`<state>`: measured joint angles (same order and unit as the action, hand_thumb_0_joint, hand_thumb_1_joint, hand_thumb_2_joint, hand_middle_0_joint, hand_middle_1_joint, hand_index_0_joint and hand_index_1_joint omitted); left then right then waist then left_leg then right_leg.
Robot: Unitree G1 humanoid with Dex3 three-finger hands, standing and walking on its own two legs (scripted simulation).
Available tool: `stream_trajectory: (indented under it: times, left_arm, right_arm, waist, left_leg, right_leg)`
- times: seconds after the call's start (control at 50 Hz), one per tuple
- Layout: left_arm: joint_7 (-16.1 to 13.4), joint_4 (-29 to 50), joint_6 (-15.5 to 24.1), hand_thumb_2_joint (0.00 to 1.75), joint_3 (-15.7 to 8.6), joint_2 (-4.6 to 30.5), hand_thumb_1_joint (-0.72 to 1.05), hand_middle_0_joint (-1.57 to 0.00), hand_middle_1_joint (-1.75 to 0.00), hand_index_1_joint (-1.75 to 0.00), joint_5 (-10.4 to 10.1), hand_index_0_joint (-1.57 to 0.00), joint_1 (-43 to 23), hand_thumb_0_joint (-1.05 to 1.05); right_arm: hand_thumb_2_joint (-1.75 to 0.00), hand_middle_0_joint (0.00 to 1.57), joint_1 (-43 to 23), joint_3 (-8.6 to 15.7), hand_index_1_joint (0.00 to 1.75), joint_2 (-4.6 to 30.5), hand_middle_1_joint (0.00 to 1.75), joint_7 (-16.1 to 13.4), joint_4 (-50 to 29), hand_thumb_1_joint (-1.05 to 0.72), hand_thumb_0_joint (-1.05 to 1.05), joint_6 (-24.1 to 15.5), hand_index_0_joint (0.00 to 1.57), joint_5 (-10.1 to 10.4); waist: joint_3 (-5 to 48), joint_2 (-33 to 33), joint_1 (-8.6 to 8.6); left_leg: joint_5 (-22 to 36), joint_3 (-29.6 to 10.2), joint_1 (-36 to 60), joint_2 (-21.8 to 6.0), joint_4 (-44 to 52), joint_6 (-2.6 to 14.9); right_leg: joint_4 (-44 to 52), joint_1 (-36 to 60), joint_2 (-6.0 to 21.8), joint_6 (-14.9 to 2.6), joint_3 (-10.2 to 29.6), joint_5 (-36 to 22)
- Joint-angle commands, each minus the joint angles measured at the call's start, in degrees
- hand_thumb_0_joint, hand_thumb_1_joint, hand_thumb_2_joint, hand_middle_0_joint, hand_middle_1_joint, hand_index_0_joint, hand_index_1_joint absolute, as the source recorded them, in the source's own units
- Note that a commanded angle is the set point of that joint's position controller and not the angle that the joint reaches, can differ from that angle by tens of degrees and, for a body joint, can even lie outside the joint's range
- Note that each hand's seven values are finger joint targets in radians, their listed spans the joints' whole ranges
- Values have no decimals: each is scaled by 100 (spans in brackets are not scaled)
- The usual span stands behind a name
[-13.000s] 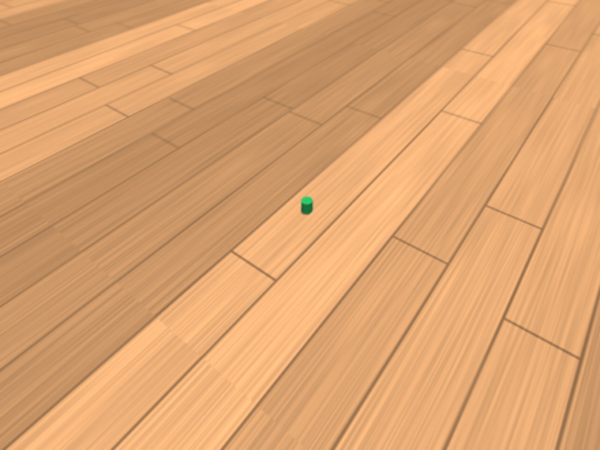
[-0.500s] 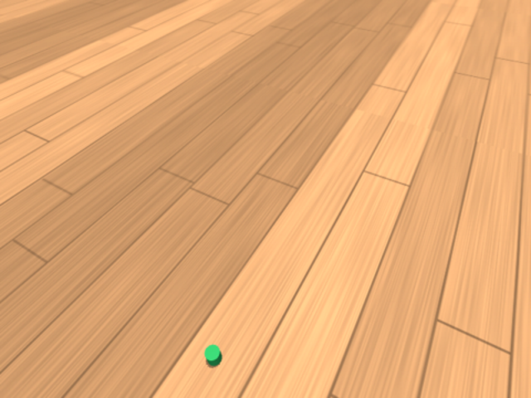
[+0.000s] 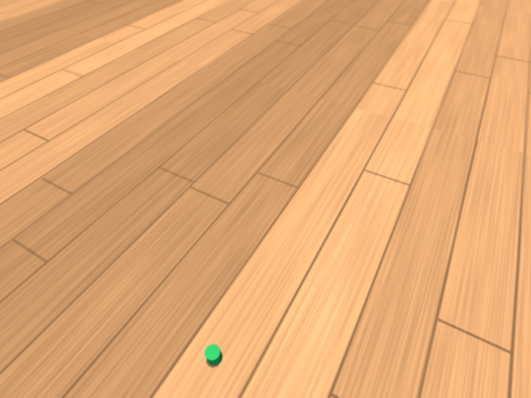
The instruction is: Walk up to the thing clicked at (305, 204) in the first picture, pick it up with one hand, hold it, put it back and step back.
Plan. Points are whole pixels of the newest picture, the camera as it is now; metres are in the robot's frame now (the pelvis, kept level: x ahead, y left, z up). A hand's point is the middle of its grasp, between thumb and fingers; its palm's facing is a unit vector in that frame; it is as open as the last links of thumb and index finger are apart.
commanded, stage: rise first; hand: left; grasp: from above
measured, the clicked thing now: (213, 354) +0.42 +0.24 -0.75
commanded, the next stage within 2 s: none
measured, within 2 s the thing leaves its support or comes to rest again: neither
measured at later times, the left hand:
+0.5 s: hand out of the picture +0.13 +0.26 -0.20, palm faces -0.11 -0.91 -0.41, open 12.5 cm
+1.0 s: hand out of the picture +0.13 +0.28 -0.30, palm faces -0.33 -0.76 -0.56, open 13.9 cm
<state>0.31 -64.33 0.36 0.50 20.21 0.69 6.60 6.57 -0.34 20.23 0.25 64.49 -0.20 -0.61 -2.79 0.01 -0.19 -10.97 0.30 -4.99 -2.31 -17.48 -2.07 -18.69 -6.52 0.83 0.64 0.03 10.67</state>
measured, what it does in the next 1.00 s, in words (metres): lowers itself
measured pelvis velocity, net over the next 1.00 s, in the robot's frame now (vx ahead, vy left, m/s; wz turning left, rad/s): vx -0.03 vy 0.02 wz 0.02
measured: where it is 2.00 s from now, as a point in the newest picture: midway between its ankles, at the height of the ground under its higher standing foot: outside the picture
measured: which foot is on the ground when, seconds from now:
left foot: down 0.00-1.00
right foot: down 0.00-1.00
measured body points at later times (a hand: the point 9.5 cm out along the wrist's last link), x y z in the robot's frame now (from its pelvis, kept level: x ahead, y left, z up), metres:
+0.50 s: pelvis -0.01 +0.01 -0.05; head +0.06 +0.02 +0.40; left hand +0.14 +0.31 -0.17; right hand +0.11 -0.25 -0.16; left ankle -0.02 +0.14 -0.75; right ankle -0.01 -0.13 -0.75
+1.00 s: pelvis -0.03 +0.02 -0.15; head +0.09 +0.03 +0.28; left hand +0.14 +0.32 -0.26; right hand +0.17 -0.23 -0.23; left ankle -0.02 +0.14 -0.75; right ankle -0.01 -0.13 -0.75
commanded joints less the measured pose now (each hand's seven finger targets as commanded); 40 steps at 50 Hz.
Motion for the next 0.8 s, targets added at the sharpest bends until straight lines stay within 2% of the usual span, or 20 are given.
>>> stream_trajectory:
  times: [0.0, 0.02, 0.04, 0.06, 0.08, 0.1, 0.14, 0.16, 0.18, 0.22, 0.26, 0.28, 0.34, 0.4, 0.44, 0.52, 0.6, 0.62, 0.66, 0.78]
  left_arm:
    - [-85, 332, 134, 90, -267, 1253, 90, -20, -30, -30, -31, -20, -172, 0]
    - [-90, 322, 136, 95, -263, 1258, 82, -18, -38, -38, -26, -17, -159, 0]
    - [-160, 2333, 657, 98, -268, 190, 74, -23, -46, -46, -282, -19, -2169, 0]
    - [-188, 1836, 585, 95, -405, 577, 66, -26, -49, -54, -229, -21, -2533, 0]
    - [-217, 817, 346, 95, -748, 1068, 58, -24, -55, -59, -127, -20, -1649, 0]
    - [-127, 537, 259, 92, -852, 1126, 50, -24, -61, -64, -45, -21, -1191, 0]
    - [-9, 850, 310, 88, -987, 1385, 34, -22, -74, -75, 186, -22, -1701, 0]
    - [67, 748, 276, 87, -1095, 1452, 26, -21, -81, -81, 384, -21, -1385, 0]
    - [148, 350, 192, 86, -1108, 1296, 18, -19, -88, -86, 591, -21, -832, 0]
    - [177, 776, 135, 86, -1346, 1335, 2, -18, -93, -91, 776, -20, -379, 0]
    - [89, 1234, -30, 86, -1176, 1066, -14, -17, -98, -96, 865, -20, -508, 0]
    - [45, 1187, -173, 87, -1087, 897, -22, -18, -98, -96, 907, -20, -443, 0]
    - [-75, 1632, -464, 90, -1059, 867, -44, -18, -97, -97, 1008, -18, -665, 0]
    - [-118, 1877, -624, 90, -974, 656, -49, -16, -100, -100, 1050, -16, -502, 0]
    - [-134, 2233, -576, 92, -1046, 761, -50, -16, -98, -99, 1141, -15, -636, 0]
    - [-177, 3171, -499, 93, -1178, 814, -53, -16, -99, -100, 1350, -15, -82, 0]
    - [-228, 3767, -624, 94, -1109, 769, -53, -14, -100, -101, 1655, -13, 309, 0]
    - [-250, 3919, -687, 96, -1173, 773, -56, -13, -100, -102, 1669, -12, 446, 0]
    - [-269, 4149, -804, 96, -1081, 629, -57, -13, -102, -103, 1649, -11, 654, 0]
    - [-261, 4583, -1018, 93, -991, 603, -53, -12, -101, -101, 1747, -12, 964, 0]
  right_arm:
    - [-90, 20, -174, 262, 30, 1208, 30, -68, -308, -90, 0, -118, 20, 4]
    - [-92, 20, -193, 260, 30, 1209, 30, -63, -308, -94, 0, -120, 20, 12]
    - [-92, 20, -101, 15, 30, 190, 30, -172, -1907, -98, 0, -410, 20, 394]
    - [-92, 20, 189, 50, 30, 357, 30, -231, -1580, -95, 0, -417, 20, 406]
    - [-91, 20, 344, 124, 30, 550, 30, -272, -1504, -94, 0, -368, 20, 391]
    - [-91, 20, 342, 224, 30, 560, 30, -252, -1666, -92, 0, -324, 20, 381]
    - [-90, 20, 539, 388, 30, 563, 30, -305, -1871, -90, 0, -386, 20, 308]
    - [-90, 20, 553, 445, 30, 543, 30, -290, -2030, -91, 0, -422, 20, 258]
    - [-91, 20, 732, 494, 30, 527, 30, -256, -2043, -94, 0, -428, 20, 198]
    - [-91, 20, 784, 602, 30, 468, 30, -205, -2311, -93, 0, -435, 20, 164]
    - [-91, 20, 688, 591, 30, 404, 30, -185, -2616, -95, 0, -431, 20, 186]
    - [-91, 20, 623, 585, 30, 391, 30, -171, -2711, -93, 0, -428, 20, 198]
    - [-91, 20, 548, 615, 30, 362, 30, -132, -3034, -93, 0, -447, 20, 213]
    - [-91, 20, 561, 626, 30, 335, 30, -102, -3218, -92, 0, -558, 20, 194]
    - [-91, 20, 597, 648, 30, 305, 30, -95, -3315, -91, 0, -648, 20, 177]
    - [-91, 20, 633, 644, 30, 227, 30, -110, -3520, -92, 0, -782, 20, 144]
    - [-91, 20, 634, 656, 30, 216, 30, -148, -3624, -91, 0, -839, 20, 118]
    - [-91, 20, 652, 656, 30, 231, 30, -137, -3681, -92, 0, -845, 20, 111]
    - [-91, 20, 609, 651, 30, 209, 30, -129, -3761, -93, 0, -867, 20, 120]
    - [-91, 20, 445, 630, 30, 183, 30, -116, -3946, -93, 0, -961, 20, 93]
  waist:
    - [431, -23, 12]
    - [423, -29, 14]
    - [-1, -132, -611]
    - [300, 111, -430]
    - [95, 269, -333]
    - [118, 158, -139]
    - [914, 222, -158]
    - [1232, 64, -128]
    - [1315, 94, -49]
    - [1947, -204, 232]
    - [1928, -444, 192]
    - [1663, -332, 144]
    - [1545, -150, 48]
    - [1416, 50, -41]
    - [1510, 118, -54]
    - [2150, -243, -33]
    - [2384, -519, -62]
    - [2454, -472, -94]
    - [2352, -451, -106]
    - [2370, -422, -144]
  left_leg:
    - [910, -366, 59, -552, 196, 269]
    - [997, -406, 87, -567, 207, 262]
    - [75, 313, -840, 290, -297, 263]
    - [42, 275, -809, 281, -372, 285]
    - [-103, 255, -1031, 314, -501, 301]
    - [-49, 285, -1175, 297, -623, 273]
    - [243, 225, -1189, 285, -954, 287]
    - [475, 206, -1301, 320, -1167, 270]
    - [610, 162, -1516, 336, -1409, 248]
    - [913, 182, -1573, 388, -1668, 201]
    - [838, 170, -1607, 382, -1705, 153]
    - [752, 130, -1791, 354, -1761, 143]
    - [393, 63, -2138, 270, -2026, 140]
    - [3, 41, -2591, 251, -2417, 163]
    - [-242, 25, -2918, 248, -2743, 192]
    - [54, -3, -3046, 211, -3258, 183]
    - [416, -81, -3137, 142, -3605, 141]
    - [499, -128, -3150, 118, -3650, 145]
    - [412, -157, -3326, 113, -3727, 144]
    - [56, -201, -3926, 121, -4193, 177]
  right_leg:
    - [235, 82, 660, -185, 468, -1071]
    - [224, 104, 647, -177, 447, -1082]
    - [-47, -1125, -22, -65, -26, -417]
    - [-102, -791, -11, -29, -107, -254]
    - [-140, -942, -63, -72, -160, 13]
    - [-270, -982, -65, -97, -185, 74]
    - [-659, -955, -46, -77, -148, -327]
    - [-922, -927, -24, -90, -153, -591]
    - [-1151, -1046, -45, -112, -174, -676]
    - [-1473, -895, -50, -139, -146, -909]
    - [-1558, -1164, -76, -154, -163, -746]
    - [-1594, -1359, -98, -152, -212, -596]
    - [-1835, -1840, -142, -150, -260, -148]
    - [-2178, -2359, -150, -119, -277, 220]
    - [-2450, -2662, -124, -108, -249, 423]
    - [-3085, -2934, -96, -129, -205, 155]
    - [-3530, -3343, -91, -151, -211, -14]
    - [-3578, -3360, -100, -152, -225, -39]
    - [-3681, -3530, -107, -149, -235, 43]
    - [-4067, -4009, -83, -150, -249, 333]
